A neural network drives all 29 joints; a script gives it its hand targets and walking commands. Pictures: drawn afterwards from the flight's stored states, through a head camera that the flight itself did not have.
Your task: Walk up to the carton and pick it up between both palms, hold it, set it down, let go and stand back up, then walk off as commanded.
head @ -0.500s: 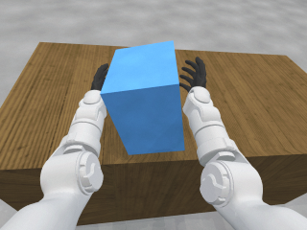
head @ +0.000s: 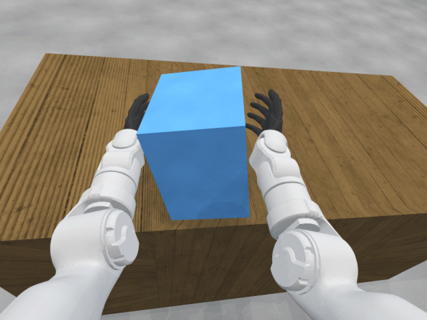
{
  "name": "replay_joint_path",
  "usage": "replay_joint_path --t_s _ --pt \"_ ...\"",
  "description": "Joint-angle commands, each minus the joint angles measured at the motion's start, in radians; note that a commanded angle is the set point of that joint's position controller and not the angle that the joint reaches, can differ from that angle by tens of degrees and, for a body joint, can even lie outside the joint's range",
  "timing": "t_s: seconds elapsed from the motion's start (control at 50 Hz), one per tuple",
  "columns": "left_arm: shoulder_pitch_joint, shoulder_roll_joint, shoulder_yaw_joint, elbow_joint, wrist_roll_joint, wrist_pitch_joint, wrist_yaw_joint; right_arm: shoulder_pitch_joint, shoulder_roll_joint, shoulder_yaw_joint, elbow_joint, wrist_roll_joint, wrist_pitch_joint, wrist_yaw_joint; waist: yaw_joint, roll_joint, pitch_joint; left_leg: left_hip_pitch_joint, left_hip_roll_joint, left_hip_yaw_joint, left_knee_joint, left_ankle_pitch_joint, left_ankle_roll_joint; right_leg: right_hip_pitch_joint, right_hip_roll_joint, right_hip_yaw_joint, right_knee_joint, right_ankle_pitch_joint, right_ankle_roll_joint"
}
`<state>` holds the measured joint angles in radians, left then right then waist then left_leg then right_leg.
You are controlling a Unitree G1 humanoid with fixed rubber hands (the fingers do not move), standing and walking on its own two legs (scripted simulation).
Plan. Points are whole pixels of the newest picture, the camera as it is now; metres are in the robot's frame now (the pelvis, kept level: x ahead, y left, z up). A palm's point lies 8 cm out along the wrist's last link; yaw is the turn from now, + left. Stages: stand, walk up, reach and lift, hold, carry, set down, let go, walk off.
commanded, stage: set down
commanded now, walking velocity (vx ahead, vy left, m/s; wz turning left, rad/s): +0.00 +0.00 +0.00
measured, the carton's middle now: (205, 145) +0.44 -0.03 +0.10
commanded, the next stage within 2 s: none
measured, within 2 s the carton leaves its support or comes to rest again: neither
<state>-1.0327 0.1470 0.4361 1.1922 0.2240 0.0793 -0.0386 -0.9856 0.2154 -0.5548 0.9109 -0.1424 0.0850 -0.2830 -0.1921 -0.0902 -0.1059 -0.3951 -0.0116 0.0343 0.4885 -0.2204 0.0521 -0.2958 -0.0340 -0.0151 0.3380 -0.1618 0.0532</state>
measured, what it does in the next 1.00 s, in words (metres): stands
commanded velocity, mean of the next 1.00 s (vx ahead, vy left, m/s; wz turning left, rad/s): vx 0.00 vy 0.00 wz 0.00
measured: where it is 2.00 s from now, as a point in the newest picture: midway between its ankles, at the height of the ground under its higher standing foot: outside the picture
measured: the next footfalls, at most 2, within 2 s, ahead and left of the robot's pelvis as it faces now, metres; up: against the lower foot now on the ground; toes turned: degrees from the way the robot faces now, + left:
none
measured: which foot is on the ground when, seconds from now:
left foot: down 0.00-1.00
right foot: down 0.00-1.00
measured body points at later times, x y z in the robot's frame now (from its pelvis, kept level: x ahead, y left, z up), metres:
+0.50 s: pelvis +0.00 +0.00 +0.00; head +0.03 +0.06 +0.44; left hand +0.48 +0.10 +0.10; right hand +0.42 -0.14 +0.14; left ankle +0.01 +0.07 -0.74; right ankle +0.00 -0.17 -0.74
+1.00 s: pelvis +0.00 +0.00 +0.00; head +0.04 +0.06 +0.44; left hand +0.48 +0.11 +0.10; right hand +0.41 -0.14 +0.12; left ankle +0.01 +0.07 -0.74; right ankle +0.00 -0.17 -0.74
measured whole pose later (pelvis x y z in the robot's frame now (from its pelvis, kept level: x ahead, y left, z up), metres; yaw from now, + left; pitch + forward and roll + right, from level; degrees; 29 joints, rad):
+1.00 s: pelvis +0.00 +0.00 +0.00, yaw +0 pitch +7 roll -3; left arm -1.04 0.17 0.44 1.27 0.31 -0.02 -0.07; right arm -0.90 0.28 -0.64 0.91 -0.25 -0.05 -0.27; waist -0.18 -0.10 -0.09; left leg -0.40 -0.01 0.03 0.49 -0.23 0.05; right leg -0.30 -0.03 -0.02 0.34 -0.17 0.05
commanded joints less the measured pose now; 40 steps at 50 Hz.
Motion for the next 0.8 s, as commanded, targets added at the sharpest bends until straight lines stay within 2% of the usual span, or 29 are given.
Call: replay_joint_path --t_s 0.0,0.02,0.04,0.06,0.12,0.14,0.18,0.24,0.26,0.28,0.3,0.32,0.38,0.4,0.46,0.5,0.52,0.54,0.56,0.58,0.6,0.62,0.64,0.66,0.68,0.7,0.74,0.78 --pt "-0.890 -0.466 -0.197 -0.099 0.008 -0.076 -0.185 -0.531 0.610 0.219 -0.019 -0.146 -0.005 0.159 -0.015 0.245 -0.581 0.380 0.011 0.038 -0.104 0.311 -0.094 0.235 0.031 -0.038 -0.018 0.334 -0.024" --pt "-0.895 -0.473 -0.197 -0.094 0.012 -0.073 -0.192 -0.541 0.600 0.199 -0.035 -0.154 -0.011 0.157 -0.023 0.260 -0.588 0.373 0.016 0.037 -0.107 0.312 -0.101 0.244 0.033 -0.046 -0.013 0.331 -0.028" --pt "-0.853 -0.464 -0.184 -0.075 0.012 -0.072 -0.194 -0.547 0.603 0.212 -0.042 -0.152 -0.009 0.158 -0.007 0.237 -0.561 0.353 0.012 0.042 -0.108 0.301 -0.094 0.249 0.028 -0.045 -0.011 0.334 -0.026" --pt "-0.890 -0.480 -0.206 -0.096 0.004 -0.076 -0.194 -0.548 0.607 0.213 -0.054 -0.151 -0.014 0.156 -0.025 0.243 -0.598 0.362 0.014 0.037 -0.104 0.311 -0.098 0.248 0.033 -0.049 -0.009 0.336 -0.025" --pt "-0.859 -0.483 -0.193 -0.082 0.006 -0.086 -0.196 -0.555 0.624 0.221 -0.080 -0.159 -0.026 0.158 -0.011 0.242 -0.621 0.354 0.016 0.036 -0.095 0.335 -0.098 0.255 0.029 -0.041 0.006 0.371 -0.024" --pt "-0.865 -0.482 -0.198 -0.066 0.011 -0.084 -0.199 -0.558 0.615 0.208 -0.067 -0.164 -0.028 0.156 -0.021 0.253 -0.605 0.353 0.016 0.035 -0.092 0.342 -0.102 0.244 0.028 -0.050 0.004 0.360 -0.024" --pt "-0.860 -0.477 -0.193 -0.083 0.014 -0.095 -0.197 -0.543 0.626 0.220 -0.056 -0.168 -0.036 0.155 -0.013 0.240 -0.620 0.357 0.014 0.035 -0.080 0.374 -0.102 0.252 0.029 -0.046 0.007 0.392 -0.025" --pt "-0.889 -0.509 -0.224 -0.113 0.001 -0.116 -0.195 -0.552 0.640 0.229 -0.065 -0.175 -0.055 0.153 -0.025 0.262 -0.661 0.386 0.019 0.027 -0.065 0.418 -0.115 0.248 0.033 -0.050 0.015 0.414 -0.027" --pt "-0.866 -0.509 -0.221 -0.080 0.006 -0.110 -0.196 -0.545 0.625 0.224 -0.050 -0.170 -0.057 0.151 -0.023 0.269 -0.643 0.385 0.021 0.030 -0.066 0.420 -0.116 0.240 0.038 -0.051 0.010 0.404 -0.029" --pt "-0.856 -0.516 -0.219 -0.097 0.013 -0.114 -0.197 -0.540 0.639 0.236 -0.065 -0.172 -0.067 0.153 -0.014 0.267 -0.650 0.393 0.017 0.037 -0.063 0.426 -0.118 0.228 0.034 -0.055 0.010 0.397 -0.027" --pt "-0.846 -0.502 -0.211 -0.079 0.021 -0.115 -0.198 -0.537 0.631 0.231 -0.047 -0.180 -0.066 0.151 -0.015 0.258 -0.629 0.382 0.018 0.034 -0.064 0.413 -0.112 0.237 0.034 -0.052 0.007 0.403 -0.024" --pt "-0.847 -0.498 -0.199 -0.071 0.023 -0.115 -0.203 -0.535 0.638 0.228 -0.049 -0.186 -0.072 0.152 -0.002 0.249 -0.635 0.365 0.017 0.036 -0.070 0.392 -0.109 0.247 0.030 -0.053 0.008 0.401 -0.024" --pt "-0.814 -0.483 -0.175 -0.043 0.041 -0.115 -0.210 -0.521 0.618 0.211 -0.034 -0.202 -0.069 0.151 -0.006 0.240 -0.577 0.331 0.016 0.043 -0.090 0.342 -0.100 0.267 0.025 -0.047 0.010 0.380 -0.021" --pt "-0.793 -0.484 -0.155 -0.025 0.054 -0.109 -0.214 -0.526 0.617 0.215 -0.043 -0.205 -0.073 0.153 0.008 0.225 -0.563 0.322 0.016 0.046 -0.095 0.341 -0.100 0.275 0.026 -0.051 0.008 0.386 -0.021" --pt "-0.806 -0.498 -0.170 -0.036 0.041 -0.115 -0.219 -0.527 0.628 0.206 -0.055 -0.208 -0.083 0.149 -0.001 0.237 -0.588 0.328 0.020 0.040 -0.090 0.335 -0.099 0.264 0.027 -0.054 0.012 0.360 -0.021" --pt "-0.799 -0.507 -0.172 -0.034 0.038 -0.129 -0.214 -0.537 0.631 0.217 -0.064 -0.213 -0.100 0.155 0.004 0.234 -0.612 0.334 0.023 0.036 -0.082 0.368 -0.103 0.258 0.028 -0.056 0.018 0.389 -0.023" --pt "-0.807 -0.501 -0.179 -0.038 0.038 -0.138 -0.214 -0.528 0.639 0.219 -0.048 -0.216 -0.101 0.150 -0.005 0.244 -0.610 0.322 0.019 0.039 -0.080 0.357 -0.101 0.262 0.023 -0.050 0.022 0.393 -0.024" --pt "-0.812 -0.511 -0.176 -0.034 0.039 -0.139 -0.215 -0.534 0.636 0.217 -0.056 -0.218 -0.106 0.153 0.006 0.245 -0.613 0.334 0.023 0.035 -0.077 0.369 -0.103 0.244 0.028 -0.055 0.023 0.377 -0.024" --pt "-0.826 -0.510 -0.198 -0.048 0.035 -0.145 -0.215 -0.518 0.629 0.208 -0.038 -0.229 -0.113 0.152 -0.011 0.247 -0.620 0.359 0.022 0.036 -0.071 0.378 -0.108 0.215 0.030 -0.062 0.016 0.362 -0.024" --pt "-0.811 -0.517 -0.183 -0.021 0.040 -0.144 -0.215 -0.538 0.640 0.206 -0.043 -0.226 -0.122 0.150 0.006 0.247 -0.637 0.344 0.022 0.039 -0.066 0.377 -0.107 0.233 0.030 -0.061 0.019 0.380 -0.027" --pt "-0.806 -0.517 -0.181 -0.015 0.040 -0.146 -0.213 -0.530 0.633 0.203 -0.048 -0.231 -0.129 0.150 -0.003 0.248 -0.621 0.338 0.025 0.037 -0.069 0.382 -0.109 0.243 0.029 -0.062 0.016 0.379 -0.027" --pt "-0.788 -0.514 -0.177 -0.011 0.052 -0.146 -0.215 -0.517 0.636 0.200 -0.034 -0.230 -0.128 0.151 0.006 0.256 -0.605 0.333 0.026 0.041 -0.075 0.374 -0.107 0.232 0.028 -0.061 0.014 0.358 -0.030" --pt "-0.802 -0.521 -0.194 -0.022 0.046 -0.150 -0.213 -0.513 0.621 0.193 -0.026 -0.237 -0.137 0.150 -0.014 0.267 -0.602 0.352 0.028 0.038 -0.065 0.386 -0.115 0.215 0.032 -0.062 0.017 0.348 -0.031" --pt "-0.763 -0.507 -0.165 -0.001 0.063 -0.144 -0.217 -0.513 0.621 0.204 -0.027 -0.235 -0.140 0.149 0.018 0.242 -0.586 0.342 0.027 0.042 -0.071 0.380 -0.107 0.224 0.033 -0.064 0.007 0.353 -0.030" --pt "-0.753 -0.498 -0.169 0.001 0.063 -0.146 -0.219 -0.485 0.613 0.200 -0.015 -0.242 -0.135 0.149 0.004 0.240 -0.566 0.334 0.027 0.040 -0.072 0.387 -0.108 0.233 0.029 -0.063 0.014 0.374 -0.027" --pt "-0.741 -0.494 -0.156 0.018 0.072 -0.144 -0.223 -0.494 0.616 0.202 -0.019 -0.241 -0.138 0.149 0.014 0.244 -0.555 0.326 0.025 0.045 -0.078 0.365 -0.103 0.234 0.028 -0.055 0.015 0.358 -0.026" --pt "-0.743 -0.483 -0.147 0.013 0.079 -0.142 -0.227 -0.473 0.614 0.194 -0.009 -0.250 -0.139 0.144 0.006 0.231 -0.533 0.318 0.023 0.048 -0.083 0.329 -0.099 0.243 0.027 -0.059 0.012 0.345 -0.023" --pt "-0.759 -0.486 -0.160 0.004 0.076 -0.144 -0.224 -0.485 0.602 0.174 0.007 -0.256 -0.147 0.146 0.004 0.253 -0.530 0.330 0.031 0.039 -0.082 0.338 -0.103 0.207 0.028 -0.068 0.007 0.312 -0.025"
